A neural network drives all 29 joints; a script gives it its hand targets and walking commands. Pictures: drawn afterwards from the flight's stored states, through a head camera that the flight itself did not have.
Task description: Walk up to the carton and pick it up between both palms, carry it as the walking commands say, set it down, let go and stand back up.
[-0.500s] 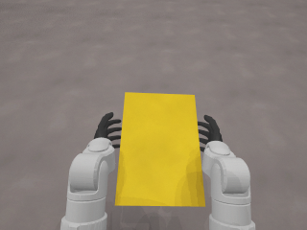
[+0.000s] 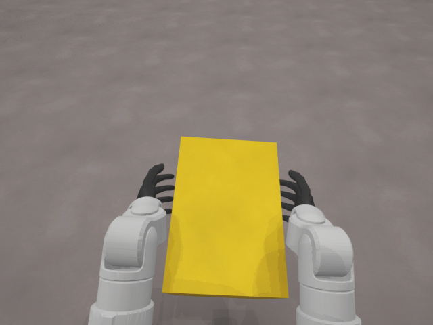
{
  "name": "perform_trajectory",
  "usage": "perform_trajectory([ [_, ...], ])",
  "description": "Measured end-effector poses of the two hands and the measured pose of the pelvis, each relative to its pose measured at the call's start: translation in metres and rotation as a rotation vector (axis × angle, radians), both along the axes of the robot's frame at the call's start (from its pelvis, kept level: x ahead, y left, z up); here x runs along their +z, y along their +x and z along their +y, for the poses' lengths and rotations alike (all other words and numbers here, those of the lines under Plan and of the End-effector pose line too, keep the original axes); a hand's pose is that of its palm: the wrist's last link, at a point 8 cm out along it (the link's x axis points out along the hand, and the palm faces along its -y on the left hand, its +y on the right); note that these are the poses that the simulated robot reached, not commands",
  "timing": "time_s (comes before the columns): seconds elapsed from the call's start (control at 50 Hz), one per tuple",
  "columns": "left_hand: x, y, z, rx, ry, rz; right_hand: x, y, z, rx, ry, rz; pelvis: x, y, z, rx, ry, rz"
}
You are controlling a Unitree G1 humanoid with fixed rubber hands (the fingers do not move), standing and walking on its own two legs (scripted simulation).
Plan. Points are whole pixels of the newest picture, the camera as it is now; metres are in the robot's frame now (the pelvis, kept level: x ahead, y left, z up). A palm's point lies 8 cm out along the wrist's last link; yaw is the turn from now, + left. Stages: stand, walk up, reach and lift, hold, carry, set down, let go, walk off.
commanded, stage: carry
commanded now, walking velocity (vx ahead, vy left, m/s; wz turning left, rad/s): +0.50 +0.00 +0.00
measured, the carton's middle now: (222, 223) +0.31 +0.00 +0.02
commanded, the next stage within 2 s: none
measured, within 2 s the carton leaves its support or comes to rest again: neither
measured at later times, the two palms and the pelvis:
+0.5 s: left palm (162, 96) +0.62 +0.15 +0.10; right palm (264, 99) +0.60 -0.10 +0.11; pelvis +0.32 +0.04 +0.02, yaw -3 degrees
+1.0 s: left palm (187, 41) +0.93 +0.12 +0.10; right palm (263, 44) +0.94 -0.14 +0.10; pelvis +0.64 -0.01 +0.02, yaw +1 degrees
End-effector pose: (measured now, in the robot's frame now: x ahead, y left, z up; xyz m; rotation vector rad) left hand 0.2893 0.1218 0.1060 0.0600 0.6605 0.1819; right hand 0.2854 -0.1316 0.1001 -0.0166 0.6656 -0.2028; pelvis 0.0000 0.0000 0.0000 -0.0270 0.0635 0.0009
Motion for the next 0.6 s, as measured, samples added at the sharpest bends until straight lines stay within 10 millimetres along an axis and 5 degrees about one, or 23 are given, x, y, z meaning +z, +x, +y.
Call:
perform_trajectory([
  [0.16, 0.006, 0.088, 0.004, 0.050, -0.002, 0.071, 0.005, 0.099, 0.003, 0.048, 0.019, 0.067, 0.029, 0.088, -0.008, 0.012, 0.041, 0.017],
  [0.3, 0.023, 0.186, 0.008, 0.004, -0.021, -0.011, 0.024, 0.192, 0.007, 0.003, 0.009, -0.018, 0.029, 0.183, 0.007, -0.004, 0.048, 0.010],
  [0.42, 0.006, 0.281, 0.025, -0.024, -0.034, -0.028, 0.016, 0.276, 0.024, -0.024, -0.022, -0.034, 0.005, 0.278, 0.031, -0.035, 0.052, -0.006],
  [0.6, 0.001, 0.386, 0.029, -0.053, -0.043, 0.067, 0.015, 0.372, 0.029, -0.042, -0.028, 0.063, 0.032, 0.379, 0.042, -0.053, 0.003, 0.021],
])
